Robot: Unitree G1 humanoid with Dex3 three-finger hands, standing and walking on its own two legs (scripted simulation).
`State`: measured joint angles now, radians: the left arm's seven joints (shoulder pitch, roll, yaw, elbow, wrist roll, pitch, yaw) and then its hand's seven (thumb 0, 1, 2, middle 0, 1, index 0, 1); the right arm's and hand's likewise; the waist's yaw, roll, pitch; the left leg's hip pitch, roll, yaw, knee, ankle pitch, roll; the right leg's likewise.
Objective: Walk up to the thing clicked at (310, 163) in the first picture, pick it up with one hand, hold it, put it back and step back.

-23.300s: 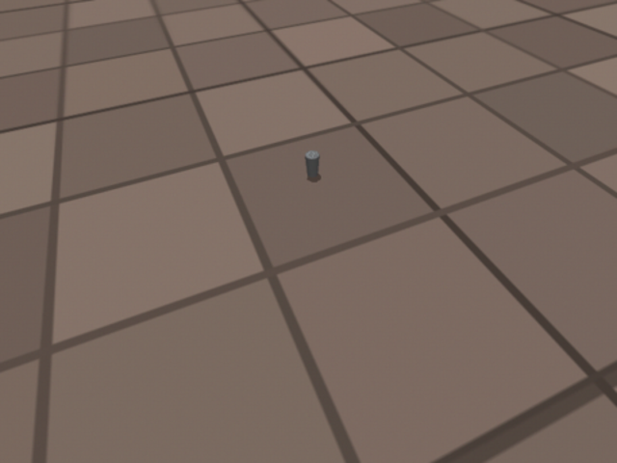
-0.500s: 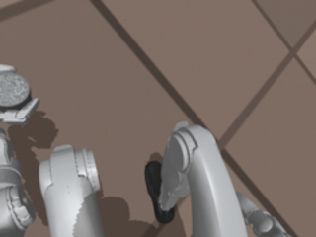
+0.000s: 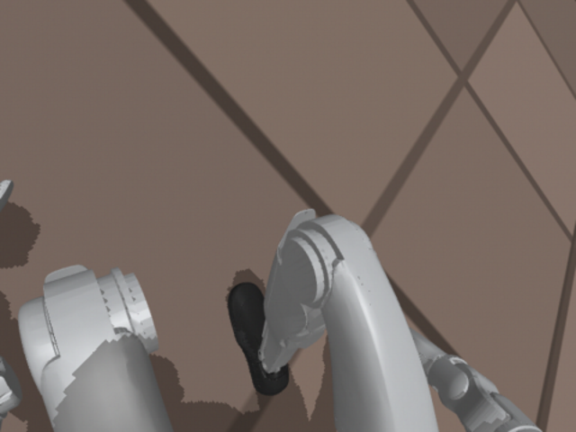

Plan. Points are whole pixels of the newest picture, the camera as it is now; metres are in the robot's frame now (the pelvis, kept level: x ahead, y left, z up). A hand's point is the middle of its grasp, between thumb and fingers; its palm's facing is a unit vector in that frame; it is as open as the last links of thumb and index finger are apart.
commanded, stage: lower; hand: left
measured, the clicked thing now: out of the picture +0.44 +0.28 -0.19
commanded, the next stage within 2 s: loosen in 0.86 s
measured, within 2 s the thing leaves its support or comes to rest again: rests again in 1.18 s
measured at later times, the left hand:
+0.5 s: hand out of the picture +0.44 +0.28 -0.19, palm faces +0.34 -0.94 +0.00, open 9.6 cm
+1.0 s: hand out of the picture +0.44 +0.27 -0.20, palm faces +0.36 -0.93 +0.00, open 9.6 cm
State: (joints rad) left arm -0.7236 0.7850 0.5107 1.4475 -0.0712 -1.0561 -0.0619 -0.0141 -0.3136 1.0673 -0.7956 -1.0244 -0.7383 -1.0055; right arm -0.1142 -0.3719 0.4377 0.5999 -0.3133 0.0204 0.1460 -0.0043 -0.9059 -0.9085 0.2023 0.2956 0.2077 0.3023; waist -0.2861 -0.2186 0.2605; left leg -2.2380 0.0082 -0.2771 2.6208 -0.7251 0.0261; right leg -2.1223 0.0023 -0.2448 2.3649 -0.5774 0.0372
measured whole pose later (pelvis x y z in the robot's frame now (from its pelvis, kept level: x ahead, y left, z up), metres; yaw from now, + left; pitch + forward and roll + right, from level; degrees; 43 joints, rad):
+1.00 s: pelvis -0.01 +0.01 +0.00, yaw -3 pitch +12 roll -20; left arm -0.70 0.92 0.51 1.55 -0.07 -1.15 0.02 -0.01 -0.31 1.07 -0.79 -1.04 -0.73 -1.02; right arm -0.19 -0.39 0.58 0.53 -0.37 0.03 0.14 -0.01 -0.90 -0.91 0.20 0.30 0.21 0.30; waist -0.29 -0.31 0.35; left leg -2.20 0.02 -0.37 2.67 -0.74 0.03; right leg -2.06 0.04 -0.31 2.34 -0.54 0.06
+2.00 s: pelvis -0.01 +0.01 +0.00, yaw -3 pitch +13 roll -20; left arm -0.64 0.92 0.58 1.28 -0.09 -1.05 -0.06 -0.02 -0.61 0.14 -0.16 -0.14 -0.15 -0.16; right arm -0.13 -0.38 0.51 0.53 -0.34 0.05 0.12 -0.01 -0.92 -0.91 0.20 0.30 0.21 0.30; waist -0.23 -0.28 0.30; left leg -2.19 0.02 -0.36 2.65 -0.74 0.03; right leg -2.05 0.04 -0.30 2.33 -0.55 0.05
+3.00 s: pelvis +0.05 -0.01 +0.28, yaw +11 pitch +28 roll -3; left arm 0.00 0.41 0.21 0.44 0.02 0.05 0.10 -0.01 -0.54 0.05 -0.06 -0.05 -0.06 -0.05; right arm 0.10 -0.26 0.00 0.51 0.06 0.06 -0.09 0.00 -0.90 -0.90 0.20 0.30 0.21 0.30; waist -0.05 0.00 -0.18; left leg -1.49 0.03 -0.05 1.64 -0.65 0.00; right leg -1.48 -0.01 -0.07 1.58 -0.60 -0.01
